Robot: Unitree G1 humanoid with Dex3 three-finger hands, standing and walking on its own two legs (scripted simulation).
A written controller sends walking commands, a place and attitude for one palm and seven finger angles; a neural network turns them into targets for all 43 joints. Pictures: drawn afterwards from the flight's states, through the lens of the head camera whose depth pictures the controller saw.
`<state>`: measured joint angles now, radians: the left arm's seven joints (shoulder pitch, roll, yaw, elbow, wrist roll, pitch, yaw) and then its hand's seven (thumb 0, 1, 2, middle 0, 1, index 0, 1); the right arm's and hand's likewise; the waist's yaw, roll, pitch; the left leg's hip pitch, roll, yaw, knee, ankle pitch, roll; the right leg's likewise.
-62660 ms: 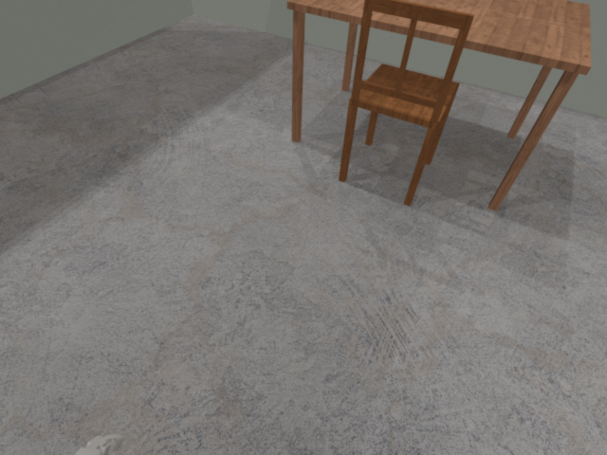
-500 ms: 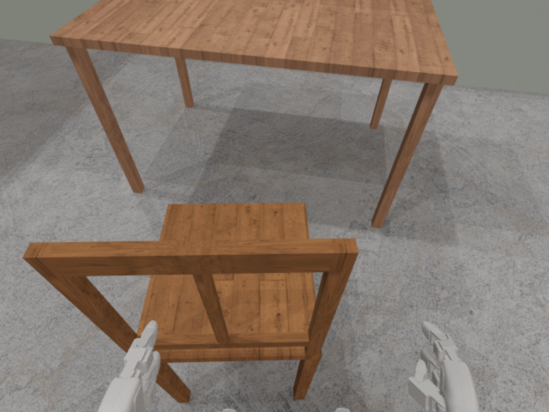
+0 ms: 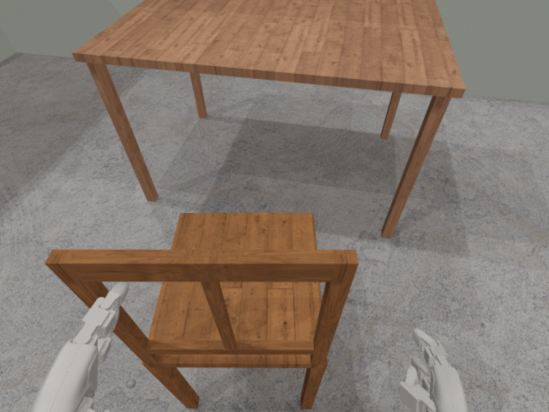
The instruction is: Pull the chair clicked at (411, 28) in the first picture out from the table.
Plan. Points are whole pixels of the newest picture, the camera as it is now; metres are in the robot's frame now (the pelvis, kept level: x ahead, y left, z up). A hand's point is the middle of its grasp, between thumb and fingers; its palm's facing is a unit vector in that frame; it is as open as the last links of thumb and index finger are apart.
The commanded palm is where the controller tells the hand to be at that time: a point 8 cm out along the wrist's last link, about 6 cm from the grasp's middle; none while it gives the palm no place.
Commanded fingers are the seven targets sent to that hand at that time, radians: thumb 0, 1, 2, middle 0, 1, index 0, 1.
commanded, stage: draw the hand back to the body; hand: left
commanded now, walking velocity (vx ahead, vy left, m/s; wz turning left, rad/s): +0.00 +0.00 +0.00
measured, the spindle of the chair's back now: (221, 316) +0.28 +0.12 -0.04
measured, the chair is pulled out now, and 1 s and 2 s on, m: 0.57 0.56 0.56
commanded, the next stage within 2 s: step back with the hand held close in 0.98 s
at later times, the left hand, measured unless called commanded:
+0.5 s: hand (39, 284) +0.20 +0.24 +0.20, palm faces +0.46 -0.73 -0.51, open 9.9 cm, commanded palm +0.15 +0.28 +0.22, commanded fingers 0.00 0.75 0.83 -0.18 -0.27 -0.18 -0.27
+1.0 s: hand (25, 254) +0.21 +0.25 +0.22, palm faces +0.47 -0.75 -0.46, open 7.4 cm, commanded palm +0.16 +0.28 +0.23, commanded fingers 0.00 0.90 0.90 -0.20 -0.30 -0.20 -0.30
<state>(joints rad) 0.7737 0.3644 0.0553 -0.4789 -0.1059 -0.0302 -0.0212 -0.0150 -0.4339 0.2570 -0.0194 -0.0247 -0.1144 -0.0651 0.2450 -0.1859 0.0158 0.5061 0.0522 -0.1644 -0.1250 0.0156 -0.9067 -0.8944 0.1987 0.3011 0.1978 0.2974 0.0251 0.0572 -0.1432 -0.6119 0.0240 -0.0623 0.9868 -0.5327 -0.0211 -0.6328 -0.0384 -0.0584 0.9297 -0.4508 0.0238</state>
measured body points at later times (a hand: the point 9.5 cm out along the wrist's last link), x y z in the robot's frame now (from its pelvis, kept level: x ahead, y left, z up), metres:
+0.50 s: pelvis +0.03 -0.02 +0.04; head +0.02 -0.06 +0.49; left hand +0.17 +0.28 +0.23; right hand +0.22 -0.23 -0.05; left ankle -0.02 +0.13 -0.68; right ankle +0.01 -0.14 -0.68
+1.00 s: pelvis +0.02 -0.01 +0.05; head +0.01 -0.05 +0.50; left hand +0.18 +0.29 +0.25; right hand +0.20 -0.25 -0.04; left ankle -0.02 +0.13 -0.68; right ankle +0.01 -0.14 -0.68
